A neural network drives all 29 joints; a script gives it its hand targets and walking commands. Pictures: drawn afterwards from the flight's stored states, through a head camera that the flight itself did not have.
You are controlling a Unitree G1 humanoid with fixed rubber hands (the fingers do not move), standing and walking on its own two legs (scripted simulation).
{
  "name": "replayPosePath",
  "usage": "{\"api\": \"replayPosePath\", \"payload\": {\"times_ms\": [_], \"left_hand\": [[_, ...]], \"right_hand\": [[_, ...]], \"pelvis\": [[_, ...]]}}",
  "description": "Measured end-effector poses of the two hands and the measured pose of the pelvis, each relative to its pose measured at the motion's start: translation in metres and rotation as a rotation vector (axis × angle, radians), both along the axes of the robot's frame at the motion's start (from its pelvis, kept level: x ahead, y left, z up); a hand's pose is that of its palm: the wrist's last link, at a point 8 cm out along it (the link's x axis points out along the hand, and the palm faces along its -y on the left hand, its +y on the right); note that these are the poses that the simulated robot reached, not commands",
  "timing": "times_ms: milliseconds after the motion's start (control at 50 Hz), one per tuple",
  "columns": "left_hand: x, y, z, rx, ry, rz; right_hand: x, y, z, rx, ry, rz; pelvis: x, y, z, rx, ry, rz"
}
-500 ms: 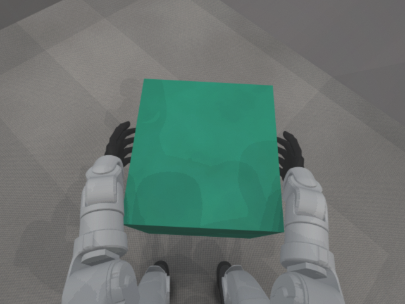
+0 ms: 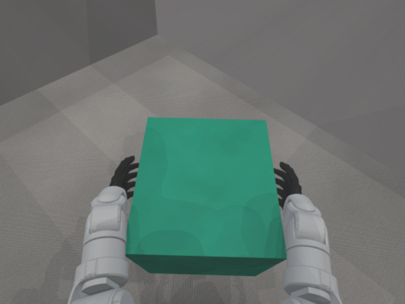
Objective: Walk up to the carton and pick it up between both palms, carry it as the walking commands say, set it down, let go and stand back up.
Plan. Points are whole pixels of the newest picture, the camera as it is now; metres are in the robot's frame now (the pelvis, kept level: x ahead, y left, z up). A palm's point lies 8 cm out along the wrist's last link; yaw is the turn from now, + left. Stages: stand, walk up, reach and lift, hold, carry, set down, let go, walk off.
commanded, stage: reach and lift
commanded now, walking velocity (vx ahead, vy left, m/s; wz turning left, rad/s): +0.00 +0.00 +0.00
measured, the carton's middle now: (204, 201) +0.34 -0.03 -0.07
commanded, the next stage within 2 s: hold in 1.62 s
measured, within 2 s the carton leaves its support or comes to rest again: neither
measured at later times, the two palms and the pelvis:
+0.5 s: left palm (113, 192) +0.32 +0.16 +0.04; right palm (300, 195) +0.29 -0.20 +0.05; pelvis +0.02 -0.01 +0.01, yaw +0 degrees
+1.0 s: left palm (106, 199) +0.31 +0.17 +0.04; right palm (292, 192) +0.30 -0.19 +0.05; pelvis +0.02 -0.01 +0.01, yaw +0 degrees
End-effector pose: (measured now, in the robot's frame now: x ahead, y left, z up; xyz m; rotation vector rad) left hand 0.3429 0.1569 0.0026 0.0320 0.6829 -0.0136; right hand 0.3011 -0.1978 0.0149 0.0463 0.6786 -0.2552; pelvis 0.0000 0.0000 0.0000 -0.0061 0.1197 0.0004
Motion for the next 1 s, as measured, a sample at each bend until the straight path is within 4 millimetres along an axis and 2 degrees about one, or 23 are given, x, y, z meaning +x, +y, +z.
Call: {"api": "replayPosePath", "payload": {"times_ms": [420, 680, 1000], "left_hand": [[-0.018, -0.002, 0.040, 0.012, -0.048, 0.023], [-0.032, 0.003, 0.039, 0.004, -0.030, 0.062], [-0.036, 0.011, 0.040, 0.008, -0.033, 0.111]], "right_hand": [[-0.008, -0.002, 0.039, -0.026, -0.042, 0.039], [-0.015, 0.001, 0.034, -0.018, -0.025, 0.060], [-0.003, 0.009, 0.033, -0.029, -0.027, 0.118]], "pelvis": [[0.020, -0.010, 0.009, 0.004, -0.193, 0.002], [0.022, -0.010, 0.010, 0.003, -0.217, 0.004], [0.023, -0.012, 0.010, 0.006, -0.208, 0.004]]}}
